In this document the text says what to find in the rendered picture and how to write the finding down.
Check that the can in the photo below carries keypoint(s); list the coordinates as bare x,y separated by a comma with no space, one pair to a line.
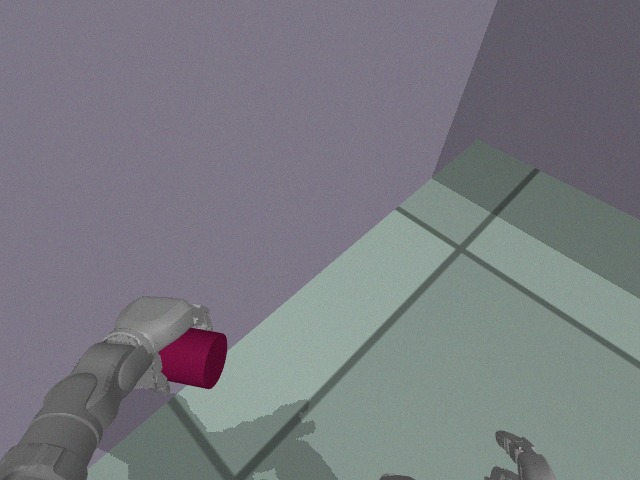
196,358

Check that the right robot hand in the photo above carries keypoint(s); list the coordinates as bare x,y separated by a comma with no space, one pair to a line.
531,466

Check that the left robot hand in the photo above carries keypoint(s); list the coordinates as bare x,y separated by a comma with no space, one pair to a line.
161,321

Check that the left robot arm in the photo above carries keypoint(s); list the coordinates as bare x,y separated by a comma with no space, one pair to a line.
61,439

